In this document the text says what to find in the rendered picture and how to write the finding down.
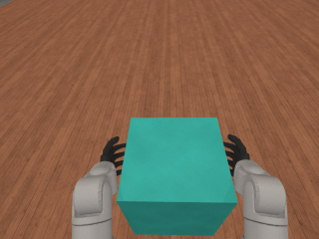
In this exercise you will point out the robot right forearm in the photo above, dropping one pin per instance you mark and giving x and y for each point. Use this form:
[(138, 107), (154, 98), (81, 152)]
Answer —
[(264, 201)]

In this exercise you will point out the carton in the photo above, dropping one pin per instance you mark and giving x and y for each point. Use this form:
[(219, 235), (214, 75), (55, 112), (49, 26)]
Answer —
[(175, 178)]

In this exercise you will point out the robot left forearm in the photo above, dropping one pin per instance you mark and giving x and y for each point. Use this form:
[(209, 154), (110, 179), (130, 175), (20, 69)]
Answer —
[(92, 202)]

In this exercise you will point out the robot right hand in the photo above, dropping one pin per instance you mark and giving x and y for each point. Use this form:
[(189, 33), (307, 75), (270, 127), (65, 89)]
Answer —
[(239, 152)]

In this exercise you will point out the robot left hand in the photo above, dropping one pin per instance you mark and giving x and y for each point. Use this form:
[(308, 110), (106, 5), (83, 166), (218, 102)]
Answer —
[(110, 149)]

